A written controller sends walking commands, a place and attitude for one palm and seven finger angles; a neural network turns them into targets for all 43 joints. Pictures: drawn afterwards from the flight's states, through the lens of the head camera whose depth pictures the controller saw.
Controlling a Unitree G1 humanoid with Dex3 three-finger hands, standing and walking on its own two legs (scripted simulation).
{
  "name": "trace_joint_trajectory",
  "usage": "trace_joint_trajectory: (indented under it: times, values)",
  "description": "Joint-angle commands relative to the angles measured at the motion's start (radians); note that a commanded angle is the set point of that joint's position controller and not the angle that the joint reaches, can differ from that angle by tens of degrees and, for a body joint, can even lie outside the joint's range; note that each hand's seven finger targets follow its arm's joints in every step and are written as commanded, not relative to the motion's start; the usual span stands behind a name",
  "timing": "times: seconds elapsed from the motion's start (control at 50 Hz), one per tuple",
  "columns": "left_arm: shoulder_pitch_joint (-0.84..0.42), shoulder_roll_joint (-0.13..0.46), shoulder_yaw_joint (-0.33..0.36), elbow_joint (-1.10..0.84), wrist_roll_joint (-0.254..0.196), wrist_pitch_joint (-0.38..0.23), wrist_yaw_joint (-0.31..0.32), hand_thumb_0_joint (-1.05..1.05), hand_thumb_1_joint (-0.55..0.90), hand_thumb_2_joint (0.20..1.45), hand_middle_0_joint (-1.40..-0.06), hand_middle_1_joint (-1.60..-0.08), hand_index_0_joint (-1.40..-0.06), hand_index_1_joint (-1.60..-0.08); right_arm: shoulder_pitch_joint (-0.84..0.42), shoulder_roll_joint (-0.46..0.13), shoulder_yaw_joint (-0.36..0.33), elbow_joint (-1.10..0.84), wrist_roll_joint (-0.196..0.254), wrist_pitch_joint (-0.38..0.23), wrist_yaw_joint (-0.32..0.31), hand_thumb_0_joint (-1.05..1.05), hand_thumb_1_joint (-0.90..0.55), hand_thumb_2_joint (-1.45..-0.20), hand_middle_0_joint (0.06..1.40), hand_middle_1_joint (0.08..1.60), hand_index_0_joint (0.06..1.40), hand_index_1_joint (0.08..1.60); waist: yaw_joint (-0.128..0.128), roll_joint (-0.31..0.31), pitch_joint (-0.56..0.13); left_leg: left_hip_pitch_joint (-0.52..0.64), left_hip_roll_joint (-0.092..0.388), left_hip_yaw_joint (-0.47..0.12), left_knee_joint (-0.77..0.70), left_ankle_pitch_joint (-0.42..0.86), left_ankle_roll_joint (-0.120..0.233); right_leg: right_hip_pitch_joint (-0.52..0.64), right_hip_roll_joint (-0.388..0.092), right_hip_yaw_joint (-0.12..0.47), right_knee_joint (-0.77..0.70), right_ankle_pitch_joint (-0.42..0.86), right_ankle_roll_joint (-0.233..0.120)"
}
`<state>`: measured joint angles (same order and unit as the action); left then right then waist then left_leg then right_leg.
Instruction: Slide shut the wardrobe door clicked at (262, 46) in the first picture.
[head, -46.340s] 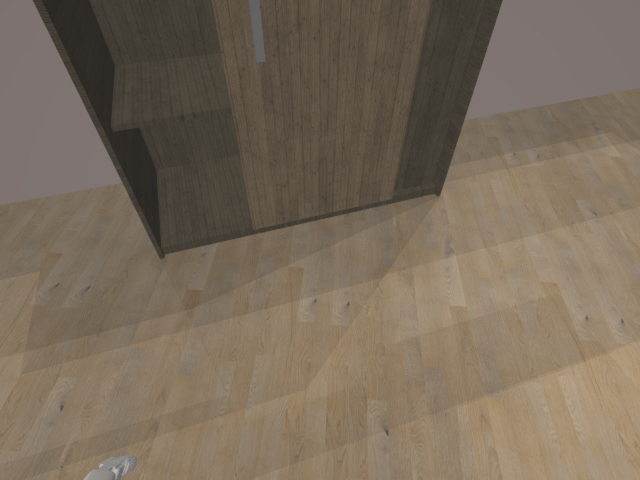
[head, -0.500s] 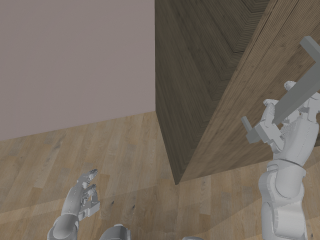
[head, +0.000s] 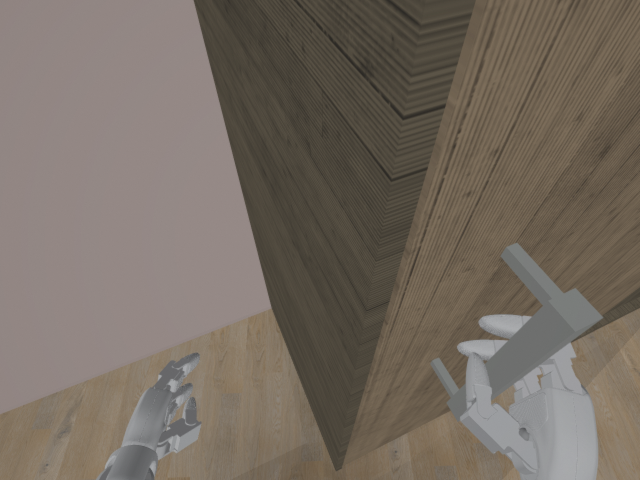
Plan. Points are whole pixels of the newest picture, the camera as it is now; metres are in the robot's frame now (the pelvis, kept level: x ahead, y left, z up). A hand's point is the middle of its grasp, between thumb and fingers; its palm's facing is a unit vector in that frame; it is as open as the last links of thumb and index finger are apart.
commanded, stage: step sideways, sliding the door along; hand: right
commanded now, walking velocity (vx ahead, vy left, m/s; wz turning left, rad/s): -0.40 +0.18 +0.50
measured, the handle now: (484, 350) +0.21 -0.17 +0.11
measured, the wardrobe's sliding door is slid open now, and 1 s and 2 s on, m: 0.00 0.00 0.00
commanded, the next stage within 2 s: stop walking and hold the door there in 0.66 s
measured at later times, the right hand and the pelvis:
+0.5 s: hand (471, 388) +0.18 -0.15 +0.11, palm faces +0.46 +0.89 -0.03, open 6.9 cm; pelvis +0.02 +0.05 -0.08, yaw +1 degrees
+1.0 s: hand (482, 399) +0.17 -0.16 +0.10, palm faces +0.43 +0.85 -0.30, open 7.3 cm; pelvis -0.07 +0.08 -0.05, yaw +13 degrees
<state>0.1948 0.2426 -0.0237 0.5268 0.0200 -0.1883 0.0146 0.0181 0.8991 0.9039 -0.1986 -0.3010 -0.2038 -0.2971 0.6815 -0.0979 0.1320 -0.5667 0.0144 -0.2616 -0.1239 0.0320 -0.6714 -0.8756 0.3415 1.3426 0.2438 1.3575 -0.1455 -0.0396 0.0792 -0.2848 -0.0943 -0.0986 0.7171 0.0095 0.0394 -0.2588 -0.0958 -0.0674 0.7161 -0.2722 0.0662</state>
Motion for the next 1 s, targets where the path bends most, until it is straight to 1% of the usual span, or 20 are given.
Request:
trace_joint_trajectory:
  times: [0.0,0.04,0.1,0.18,0.32,0.38,0.4,0.42,0.46,0.52,0.54,0.58,0.66,0.74,0.76,0.78,0.84,0.88,0.92,0.98]
  values:
    - [-0.060,0.099,0.074,-0.151,0.018,-0.052,-0.026,0.000,0.900,0.900,-0.200,-0.300,-0.200,-0.300,-0.165,-0.144,0.021,-0.345,-0.073,-0.169,0.062,0.000,-0.900,-0.900,0.450,1.400,0.450,1.400,0.093,-0.287,-0.391,-0.554,0.087,0.041,0.570,-0.688,-0.067,0.630,-0.464,0.046,-0.275,1.285,-0.165]
    - [-0.013,0.120,0.088,-0.201,0.014,-0.083,-0.046,0.000,0.900,0.900,-0.200,-0.300,-0.200,-0.300,-0.303,-0.146,-0.015,-0.454,-0.091,-0.154,0.042,0.000,-0.900,-0.900,0.450,1.400,0.450,1.400,0.187,-0.310,-0.152,-0.733,0.098,0.139,0.582,-0.788,-0.064,0.550,-0.503,0.088,-0.259,1.477,-0.168]
    - [-0.006,0.059,0.061,-0.208,-0.013,-0.137,-0.047,0.000,0.900,0.900,-0.200,-0.300,-0.200,-0.300,-0.226,-0.121,-0.006,-0.486,-0.076,-0.141,0.057,0.000,-0.900,-0.900,0.450,1.400,0.450,1.400,0.145,-0.233,-0.139,-0.569,0.057,0.334,0.291,-0.438,-0.090,0.341,-0.281,-0.241,-0.294,0.963,-0.045]
    - [-0.011,0.035,0.030,-0.221,0.000,-0.191,-0.053,0.000,0.900,0.900,-0.200,-0.300,-0.200,-0.300,-0.106,-0.166,-0.052,-0.545,-0.039,-0.115,0.094,0.000,-0.900,-0.900,0.450,1.400,0.450,1.400,0.144,-0.268,-0.142,-0.297,0.028,0.349,0.058,-0.182,-0.107,0.230,-0.276,-0.265,-0.214,0.879,-0.056]
    - [-0.102,0.028,-0.002,-0.212,-0.011,-0.189,-0.067,0.000,0.900,0.900,-0.200,-0.300,-0.200,-0.300,-0.038,-0.088,0.040,-0.555,0.000,-0.011,0.132,0.000,-0.900,-0.900,0.450,1.400,0.450,1.400,0.080,-0.121,-0.044,-0.068,0.073,0.193,0.003,-0.054,-0.092,-0.076,-0.261,-0.121,0.116,0.432,-0.102]
    - [-0.074,0.007,0.003,-0.144,0.032,-0.177,-0.046,0.000,0.900,0.900,-0.200,-0.300,-0.200,-0.300,-0.053,-0.112,-0.001,-0.581,0.013,-0.024,0.117,0.000,-0.900,-0.900,0.450,1.400,0.450,1.400,0.109,0.093,0.049,-0.276,0.183,-0.071,-0.256,0.460,-0.078,-0.145,-0.037,-0.090,0.136,-0.409,-0.041]
    - [-0.029,-0.007,0.004,-0.104,0.038,-0.165,-0.047,0.000,0.900,0.900,-0.200,-0.300,-0.200,-0.300,-0.068,-0.089,-0.005,-0.605,0.004,-0.033,0.105,0.000,-0.900,-0.900,0.450,1.400,0.450,1.400,0.133,0.103,0.040,-0.285,0.201,-0.100,-0.286,0.449,-0.065,-0.152,-0.022,-0.064,0.130,-0.451,-0.037]
    - [-0.018,0.019,0.035,-0.119,0.026,-0.145,-0.067,0.000,0.900,0.900,-0.200,-0.300,-0.200,-0.300,-0.062,-0.069,0.016,-0.594,-0.002,-0.034,0.106,0.000,-0.900,-0.900,0.450,1.400,0.450,1.400,0.149,0.293,-0.137,-0.105,0.221,-0.193,-0.339,0.354,-0.027,-0.117,0.052,-0.051,0.117,-0.489,-0.022]
    - [-0.056,0.037,0.043,-0.115,0.012,-0.079,-0.083,0.000,0.900,0.900,-0.200,-0.300,-0.200,-0.300,-0.022,-0.050,0.031,-0.580,-0.011,-0.031,0.079,0.000,-0.900,-0.900,0.450,1.400,0.450,1.400,0.141,0.263,-0.329,-0.021,0.197,-0.145,-0.358,0.023,-0.028,0.011,0.032,-0.022,-0.061,-0.464,-0.046]
    - [-0.077,0.044,0.018,-0.134,0.054,-0.047,-0.069,0.000,0.900,0.900,-0.200,-0.300,-0.200,-0.300,-0.062,-0.075,-0.006,-0.544,-0.066,-0.076,0.075,0.000,-0.900,-0.900,0.450,1.400,0.450,1.400,0.152,-0.335,-0.127,-0.320,0.083,0.100,0.226,-0.310,-0.135,-0.076,-0.419,0.200,-0.349,-0.167,-0.175]
    - [-0.073,0.034,0.022,-0.145,0.056,-0.056,-0.047,0.000,0.900,0.900,-0.200,-0.300,-0.200,-0.300,-0.112,-0.104,-0.025,-0.548,-0.077,-0.079,0.077,0.000,-0.900,-0.900,0.450,1.400,0.450,1.400,0.155,-0.218,-0.103,-0.399,0.100,0.084,0.373,-0.412,-0.114,-0.063,-0.463,0.238,-0.308,0.139,-0.180]
    - [-0.069,0.065,0.051,-0.188,0.010,-0.070,-0.049,0.000,0.900,0.900,-0.200,-0.300,-0.200,-0.300,-0.101,0.008,0.085,-0.487,-0.044,-0.051,0.090,0.000,-0.900,-0.900,0.450,1.400,0.450,1.400,0.138,-0.087,-0.127,-0.471,0.083,0.136,0.329,-0.473,-0.087,0.178,-0.378,0.045,-0.181,0.726,-0.135]
    - [-0.075,0.051,0.030,-0.173,-0.017,-0.097,-0.086,0.000,0.900,0.900,-0.200,-0.300,-0.200,-0.300,-0.100,-0.022,0.084,-0.446,-0.044,-0.061,0.107,0.000,-0.900,-0.900,0.450,1.400,0.450,1.400,0.117,-0.230,-0.121,-0.230,0.045,0.232,0.045,-0.293,-0.080,0.122,-0.274,-0.090,-0.039,0.964,-0.077]
    - [-0.073,0.065,0.035,-0.152,-0.022,-0.102,-0.085,0.000,0.900,0.900,-0.200,-0.300,-0.200,-0.300,-0.079,-0.094,-0.010,-0.417,-0.053,-0.072,0.099,0.000,-0.900,-0.900,0.450,1.400,0.450,1.400,0.112,-0.174,-0.140,-0.120,0.078,0.107,-0.039,-0.022,-0.058,0.028,-0.223,-0.086,-0.005,0.724,-0.048]
    - [-0.028,0.076,0.095,-0.081,0.001,-0.072,-0.048,0.000,0.900,0.900,-0.200,-0.300,-0.200,-0.300,-0.060,-0.482,-0.558,-0.109,-0.053,-0.068,0.020,0.000,-0.900,-0.900,0.450,1.400,0.450,1.400,0.137,-0.172,-0.066,-0.254,0.088,0.074,0.004,0.013,-0.061,0.033,-0.235,-0.129,-0.082,0.555,-0.029]
    - [-0.035,0.053,0.084,-0.092,0.023,-0.059,-0.033,0.000,0.900,0.900,-0.200,-0.300,-0.200,-0.300,-0.045,-0.331,-0.459,-0.148,-0.027,-0.071,0.008,0.000,-0.900,-0.900,0.450,1.400,0.450,1.400,0.128,-0.223,-0.067,-0.226,0.102,0.091,0.077,-0.013,-0.075,0.020,-0.285,-0.071,-0.146,0.528,-0.048]
    - [-0.024,0.049,0.092,-0.095,-0.016,-0.048,-0.013,0.000,0.900,0.900,-0.200,-0.300,-0.200,-0.300,-0.131,-0.328,-0.473,-0.164,0.006,-0.080,-0.008,0.000,-0.900,-0.900,0.450,1.400,0.450,1.400,0.125,-0.259,-0.228,-0.128,0.116,0.068,0.043,0.003,-0.045,0.126,-0.226,-0.166,-0.038,0.486,-0.053]
    - [-0.026,0.051,0.099,-0.095,-0.030,-0.029,0.005,0.000,0.900,0.900,-0.200,-0.300,-0.200,-0.300,-0.148,-0.374,-0.523,-0.083,0.025,-0.043,-0.032,0.000,-0.900,-0.900,0.450,1.400,0.450,1.400,0.123,0.100,-0.206,-0.121,0.223,-0.188,-0.164,0.275,0.002,-0.001,-0.028,-0.203,0.148,-0.147,-0.017]
    - [-0.015,0.054,0.092,-0.074,-0.013,0.016,0.022,0.000,0.900,0.900,-0.200,-0.300,-0.200,-0.300,-0.151,-0.426,-0.585,0.004,0.030,0.005,-0.054,0.000,-0.900,-0.900,0.450,1.400,0.450,1.400,0.104,0.344,-0.236,-0.122,0.344,-0.496,-0.462,-0.242,0.051,-0.116,0.095,-0.031,0.409,-0.442,-0.027]
    - [-0.032,0.072,0.054,-0.065,-0.018,0.060,0.017,0.000,0.900,0.900,-0.200,-0.300,-0.200,-0.300,-0.228,-0.367,-0.527,0.031,0.024,0.037,-0.041,0.000,-0.900,-0.900,0.450,1.400,0.450,1.400,0.149,0.303,-0.252,-0.169,0.228,-0.269,-0.454,-0.528,0.030,0.066,0.110,-0.032,0.017,-0.366,-0.080]
